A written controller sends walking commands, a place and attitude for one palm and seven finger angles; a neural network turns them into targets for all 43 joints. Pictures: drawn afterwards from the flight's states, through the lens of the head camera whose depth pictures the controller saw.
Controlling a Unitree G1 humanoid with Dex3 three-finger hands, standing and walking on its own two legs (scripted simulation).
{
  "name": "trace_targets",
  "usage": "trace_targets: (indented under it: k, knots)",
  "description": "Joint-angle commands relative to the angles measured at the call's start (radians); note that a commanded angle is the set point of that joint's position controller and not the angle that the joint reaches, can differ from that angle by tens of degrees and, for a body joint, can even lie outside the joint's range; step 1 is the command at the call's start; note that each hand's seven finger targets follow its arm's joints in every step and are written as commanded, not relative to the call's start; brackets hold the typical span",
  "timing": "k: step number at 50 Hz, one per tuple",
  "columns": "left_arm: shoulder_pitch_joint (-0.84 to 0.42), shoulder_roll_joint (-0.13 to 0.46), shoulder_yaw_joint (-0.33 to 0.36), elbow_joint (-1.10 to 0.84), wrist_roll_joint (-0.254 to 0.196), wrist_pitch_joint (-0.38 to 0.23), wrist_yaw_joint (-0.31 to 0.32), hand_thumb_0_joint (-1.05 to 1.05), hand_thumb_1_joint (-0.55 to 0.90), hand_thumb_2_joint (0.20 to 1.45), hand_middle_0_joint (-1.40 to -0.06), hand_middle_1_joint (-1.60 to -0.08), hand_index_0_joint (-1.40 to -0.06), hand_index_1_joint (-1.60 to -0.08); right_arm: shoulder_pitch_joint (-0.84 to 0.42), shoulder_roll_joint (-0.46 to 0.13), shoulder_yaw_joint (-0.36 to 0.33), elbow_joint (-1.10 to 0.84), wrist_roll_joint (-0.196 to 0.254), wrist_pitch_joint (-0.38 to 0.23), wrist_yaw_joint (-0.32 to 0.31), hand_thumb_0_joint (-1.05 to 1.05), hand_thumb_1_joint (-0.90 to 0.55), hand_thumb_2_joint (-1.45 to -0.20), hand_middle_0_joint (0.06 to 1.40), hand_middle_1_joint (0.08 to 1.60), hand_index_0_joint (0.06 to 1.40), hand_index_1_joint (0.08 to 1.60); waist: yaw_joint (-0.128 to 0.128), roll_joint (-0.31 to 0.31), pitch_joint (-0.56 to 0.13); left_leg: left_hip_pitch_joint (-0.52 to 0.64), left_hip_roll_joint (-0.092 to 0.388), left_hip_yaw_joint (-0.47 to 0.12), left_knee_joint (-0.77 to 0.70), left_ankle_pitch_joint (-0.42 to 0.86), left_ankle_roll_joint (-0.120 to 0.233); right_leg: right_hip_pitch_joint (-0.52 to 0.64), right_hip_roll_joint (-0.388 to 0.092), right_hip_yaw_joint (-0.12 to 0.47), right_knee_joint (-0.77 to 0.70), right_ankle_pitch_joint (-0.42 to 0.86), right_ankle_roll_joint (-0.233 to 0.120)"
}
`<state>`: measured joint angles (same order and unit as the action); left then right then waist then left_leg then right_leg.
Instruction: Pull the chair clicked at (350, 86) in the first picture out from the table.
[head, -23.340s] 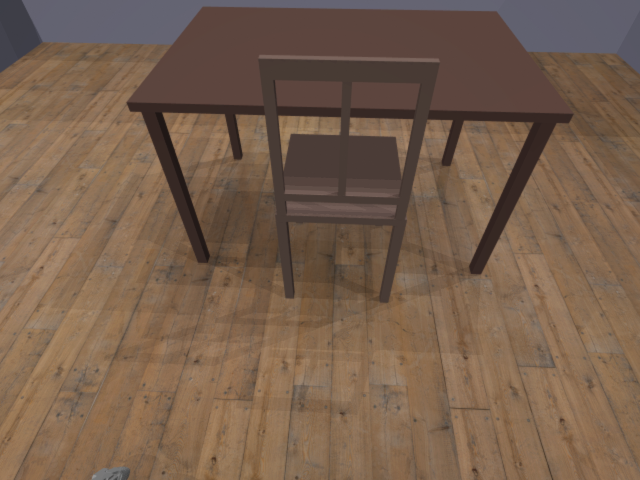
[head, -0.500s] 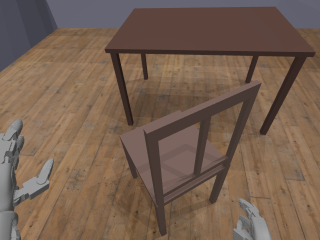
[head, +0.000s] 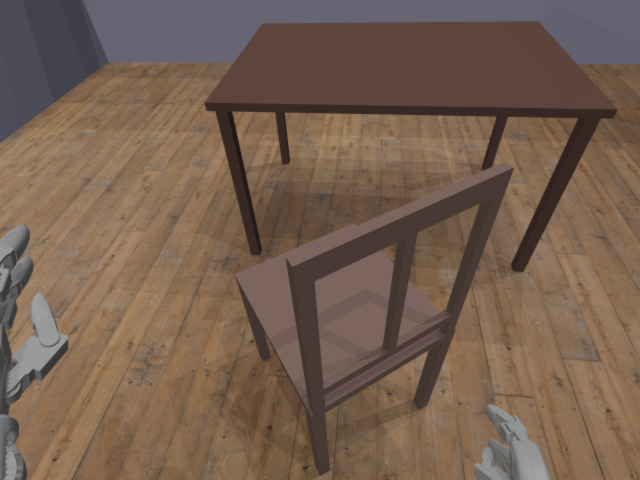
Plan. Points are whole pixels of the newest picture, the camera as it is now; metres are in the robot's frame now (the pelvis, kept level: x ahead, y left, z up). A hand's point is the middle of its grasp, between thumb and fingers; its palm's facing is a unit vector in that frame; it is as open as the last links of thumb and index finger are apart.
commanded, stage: step back with the hand held close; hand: left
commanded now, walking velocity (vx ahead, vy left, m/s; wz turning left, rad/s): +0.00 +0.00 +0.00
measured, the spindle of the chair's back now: (397, 298) +0.45 -0.07 -0.08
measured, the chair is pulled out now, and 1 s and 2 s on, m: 0.60 0.60 0.60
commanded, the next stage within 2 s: stop stepping back and stand still in 1.72 s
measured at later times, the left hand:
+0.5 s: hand (38, 379) +0.15 +0.27 +0.16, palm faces +0.40 -0.73 -0.55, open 7.4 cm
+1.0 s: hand out of the picture +0.09 +0.28 +0.16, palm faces +0.49 -0.70 -0.53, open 7.4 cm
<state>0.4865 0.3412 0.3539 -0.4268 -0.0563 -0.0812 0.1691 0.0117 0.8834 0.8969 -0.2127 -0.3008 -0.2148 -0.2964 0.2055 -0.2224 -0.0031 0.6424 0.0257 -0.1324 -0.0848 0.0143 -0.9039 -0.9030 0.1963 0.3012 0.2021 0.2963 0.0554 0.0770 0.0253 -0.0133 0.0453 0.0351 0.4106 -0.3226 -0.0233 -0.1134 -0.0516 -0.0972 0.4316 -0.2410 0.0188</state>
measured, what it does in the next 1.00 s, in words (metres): shifts its weight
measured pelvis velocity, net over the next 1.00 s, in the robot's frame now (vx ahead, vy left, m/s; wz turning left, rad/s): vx -0.10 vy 0.00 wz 0.06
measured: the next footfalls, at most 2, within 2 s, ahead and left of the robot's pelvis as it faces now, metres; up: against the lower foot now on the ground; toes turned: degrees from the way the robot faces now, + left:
right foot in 1.48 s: -0.16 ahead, -0.15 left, +0.00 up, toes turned +0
left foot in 1.78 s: -0.15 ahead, +0.06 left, +0.00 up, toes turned +2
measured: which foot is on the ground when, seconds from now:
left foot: down 0.00-1.00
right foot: down 0.00-1.00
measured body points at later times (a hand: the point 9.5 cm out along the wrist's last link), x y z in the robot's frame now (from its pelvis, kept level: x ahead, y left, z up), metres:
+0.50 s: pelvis -0.05 +0.01 -0.01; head -0.01 +0.00 +0.44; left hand +0.13 +0.31 +0.19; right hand +0.13 -0.23 -0.10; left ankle -0.06 +0.13 -0.74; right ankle +0.00 -0.13 -0.74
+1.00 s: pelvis -0.10 +0.00 -0.02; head -0.07 +0.01 +0.43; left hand +0.06 +0.31 +0.19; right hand +0.07 -0.23 -0.10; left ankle -0.06 +0.13 -0.74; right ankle +0.00 -0.13 -0.74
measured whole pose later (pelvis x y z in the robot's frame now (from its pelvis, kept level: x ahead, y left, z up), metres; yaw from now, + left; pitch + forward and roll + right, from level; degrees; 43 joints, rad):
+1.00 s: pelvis -0.10 +0.00 -0.02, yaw +3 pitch +0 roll -1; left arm 0.57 0.44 0.49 -0.57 -0.01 -0.21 0.18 0.01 0.89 0.90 -0.21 -0.30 -0.21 -0.30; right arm 0.22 -0.19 -0.01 0.58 0.02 -0.11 -0.08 0.01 -0.90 -0.90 0.20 0.30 0.20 0.30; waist -0.01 -0.01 0.06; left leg -0.38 0.02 -0.02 0.66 -0.27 -0.01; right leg -0.41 -0.02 -0.03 0.59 -0.17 0.02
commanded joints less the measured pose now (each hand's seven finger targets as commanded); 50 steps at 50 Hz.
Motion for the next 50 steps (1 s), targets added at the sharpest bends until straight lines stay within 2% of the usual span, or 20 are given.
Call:
trace_targets:
  k: [1,2,3,5,7,8,10,13,16,23,28,32,36,38,40,44,45,47,48,50]
  knots:
    - [-0.063,0.154,0.096,-0.117,-0.002,-0.048,0.009,0.000,0.900,0.900,-0.200,-0.300,-0.200,-0.300,-0.130,-0.100,-0.038,-0.161,-0.001,-0.039,-0.002,0.000,-0.900,-0.900,0.200,0.300,0.200,0.300,-0.002,-0.054,-0.005,-0.110,0.000,-0.015,-0.061,0.297,0.029,0.040,0.004,0.027,-0.053,0.217,-0.035]
    - [-0.117,0.145,0.067,-0.136,0.000,-0.051,0.005,0.000,0.900,0.900,-0.200,-0.300,-0.200,-0.300,-0.131,-0.105,-0.035,-0.164,-0.002,-0.039,0.000,0.000,-0.900,-0.900,0.200,0.300,0.200,0.300,-0.010,-0.052,-0.009,-0.107,-0.003,-0.015,-0.062,0.279,0.031,0.034,0.001,0.030,-0.059,0.199,-0.034]
    - [-0.264,0.289,0.212,-0.202,-0.009,-0.105,0.007,0.000,0.900,0.900,-0.200,-0.300,-0.200,-0.300,-0.125,-0.105,-0.025,-0.199,0.003,-0.017,0.005,0.000,-0.900,-0.900,0.200,0.300,0.200,0.300,-0.033,0.000,0.114,-0.191,0.029,-0.019,-0.055,0.175,0.044,-0.060,-0.049,0.104,-0.105,0.211,-0.032]
    - [-0.133,0.219,0.159,-0.127,-0.001,-0.113,-0.003,0.000,0.900,0.900,-0.200,-0.300,-0.200,-0.300,-0.131,-0.104,-0.039,-0.175,-0.001,-0.007,0.006,0.000,-0.900,-0.900,0.200,0.300,0.200,0.300,-0.041,-0.095,0.067,-0.198,0.022,-0.033,-0.029,0.130,0.047,-0.052,-0.072,0.130,-0.122,0.199,-0.039]
    - [-0.029,0.177,0.130,-0.151,0.006,-0.112,-0.007,0.000,0.900,0.900,-0.200,-0.300,-0.200,-0.300,-0.129,-0.112,-0.043,-0.193,-0.008,0.013,0.013,0.000,-0.900,-0.900,0.200,0.300,0.200,0.300,-0.043,-0.078,-0.020,-0.179,0.030,-0.033,-0.017,0.210,0.046,0.002,-0.082,0.116,-0.076,0.287,-0.039]
    - [0.001,0.183,0.137,-0.189,0.007,-0.117,-0.004,0.000,0.900,0.900,-0.200,-0.300,-0.200,-0.300,-0.141,-0.113,-0.042,-0.204,-0.008,0.017,0.013,0.000,-0.900,-0.900,0.200,0.300,0.200,0.300,-0.040,-0.019,-0.059,-0.178,0.035,-0.034,-0.022,0.258,0.045,0.030,-0.083,0.103,-0.047,0.333,-0.037]
    - [0.069,0.191,0.149,-0.245,0.011,-0.121,0.005,0.000,0.900,0.900,-0.200,-0.300,-0.200,-0.300,-0.136,-0.115,-0.046,-0.216,-0.012,0.029,0.015,0.000,-0.900,-0.900,0.200,0.300,0.200,0.300,-0.041,0.014,-0.148,-0.178,0.052,-0.046,-0.014,0.359,0.047,0.073,-0.077,0.087,0.001,0.384,-0.033]
    - [0.127,0.246,0.209,-0.321,0.012,-0.126,0.019,0.000,0.900,0.900,-0.200,-0.300,-0.200,-0.300,-0.147,-0.104,-0.053,-0.230,-0.009,0.042,0.011,0.000,-0.900,-0.900,0.200,0.300,0.200,0.300,-0.043,-0.003,-0.232,-0.175,0.067,-0.064,0.018,0.473,0.042,0.103,-0.082,0.078,0.050,0.478,-0.031]
    - [0.150,0.253,0.231,-0.356,0.004,-0.132,0.026,0.000,0.900,0.900,-0.200,-0.300,-0.200,-0.300,-0.130,-0.098,-0.064,-0.237,-0.005,0.049,0.001,0.000,-0.900,-0.900,0.200,0.300,0.200,0.300,-0.047,-0.048,-0.250,-0.195,0.074,-0.067,0.049,0.505,0.033,0.090,-0.088,0.076,0.080,0.525,-0.036]
    - [0.165,0.227,0.225,-0.278,0.000,-0.119,0.030,0.000,0.900,0.900,-0.200,-0.300,-0.200,-0.300,-0.133,-0.097,-0.072,-0.215,-0.007,0.047,-0.016,0.000,-0.900,-0.900,0.200,0.300,0.200,0.300,-0.049,0.013,-0.166,-0.300,0.099,-0.088,0.007,0.378,0.040,0.023,-0.064,0.071,0.102,0.370,-0.022]
    - [0.099,0.218,0.191,-0.273,0.012,-0.111,0.034,0.000,0.900,0.900,-0.200,-0.300,-0.200,-0.300,-0.111,-0.104,-0.067,-0.213,-0.009,0.036,-0.015,0.000,-0.900,-0.900,0.200,0.300,0.200,0.300,-0.054,-0.046,-0.090,-0.423,0.067,-0.083,0.008,0.056,0.044,-0.017,-0.073,0.118,0.031,0.185,-0.028]
    - [0.038,0.236,0.183,-0.313,0.019,-0.118,0.041,0.000,0.900,0.900,-0.200,-0.300,-0.200,-0.300,-0.093,-0.103,-0.056,-0.215,-0.015,0.024,-0.009,0.000,-0.900,-0.900,0.200,0.300,0.200,0.300,-0.058,-0.140,-0.065,-0.396,0.014,-0.062,0.089,-0.104,0.042,-0.144,-0.124,0.187,-0.113,-0.091,-0.049]
    - [0.023,0.259,0.200,-0.357,0.023,-0.135,0.051,0.000,0.900,0.900,-0.200,-0.300,-0.200,-0.300,-0.096,-0.108,-0.046,-0.214,-0.021,0.010,-0.013,0.000,-0.900,-0.900,0.200,0.300,0.200,0.300,-0.058,-0.053,-0.074,-0.387,0.027,-0.087,0.057,-0.149,0.049,-0.186,-0.109,0.161,-0.127,-0.243,-0.043]
    - [0.031,0.274,0.222,-0.371,0.029,-0.144,0.053,0.000,0.900,0.900,-0.200,-0.300,-0.200,-0.300,-0.104,-0.120,-0.049,-0.223,-0.019,0.003,-0.017,0.000,-0.900,-0.900,0.200,0.300,0.200,0.300,-0.056,0.055,-0.059,-0.490,0.066,-0.141,-0.054,-0.224,0.061,-0.108,-0.051,0.119,-0.048,-0.233,-0.022]
    - [0.051,0.248,0.221,-0.369,0.033,-0.154,0.050,0.000,0.900,0.900,-0.200,-0.300,-0.200,-0.300,-0.092,-0.126,-0.051,-0.237,-0.013,-0.006,-0.014,0.000,-0.900,-0.900,0.200,0.300,0.200,0.300,-0.055,0.146,-0.068,-0.643,0.112,-0.181,-0.131,-0.277,0.085,0.046,0.003,0.089,0.111,-0.111,-0.009]
    - [0.123,0.237,0.222,-0.356,0.023,-0.164,0.035,0.000,0.900,0.900,-0.200,-0.300,-0.200,-0.300,-0.085,-0.113,-0.062,-0.230,-0.012,-0.019,-0.003,0.000,-0.900,-0.900,0.200,0.300,0.200,0.300,-0.055,0.050,-0.146,-0.523,0.095,-0.157,-0.032,0.049,0.068,0.045,0.000,0.095,0.140,0.220,-0.010]
    - [0.119,0.249,0.240,-0.357,0.028,-0.168,0.033,0.000,0.900,0.900,-0.200,-0.300,-0.200,-0.300,-0.092,-0.116,-0.069,-0.224,-0.016,-0.024,-0.002,0.000,-0.900,-0.900,0.200,0.300,0.200,0.300,-0.054,0.064,-0.149,-0.544,0.105,-0.154,-0.032,0.035,0.073,0.051,0.000,0.106,0.158,0.228,-0.008]
    - [0.076,0.239,0.254,-0.345,0.045,-0.184,0.028,0.000,0.900,0.900,-0.200,-0.300,-0.200,-0.300,-0.099,-0.126,-0.071,-0.227,-0.018,-0.038,-0.001,0.000,-0.900,-0.900,0.200,0.300,0.200,0.300,-0.054,0.167,-0.083,-0.805,0.162,-0.188,-0.129,-0.283,0.113,0.181,0.031,0.102,0.283,0.115,0.005]
    - [0.059,0.243,0.260,-0.320,0.050,-0.184,0.028,0.000,0.900,0.900,-0.200,-0.300,-0.200,-0.300,-0.095,-0.120,-0.075,-0.221,-0.011,-0.042,-0.002,0.000,-0.900,-0.900,0.200,0.300,0.200,0.300,-0.053,0.145,-0.048,-0.861,0.165,-0.198,-0.130,-0.328,0.116,0.193,0.040,0.105,0.298,0.109,0.005]
    - [0.048,0.222,0.237,-0.309,0.046,-0.190,0.020,0.000,0.900,0.900,-0.200,-0.300,-0.200,-0.300,-0.069,-0.118,-0.078,-0.210,-0.010,-0.044,0.004,0.000,-0.900,-0.900,0.200,0.300,0.200,0.300,-0.058,0.000,-0.062,-0.793,0.117,-0.158,-0.026,-0.286,0.095,0.127,0.012,0.153,0.225,0.133,-0.008]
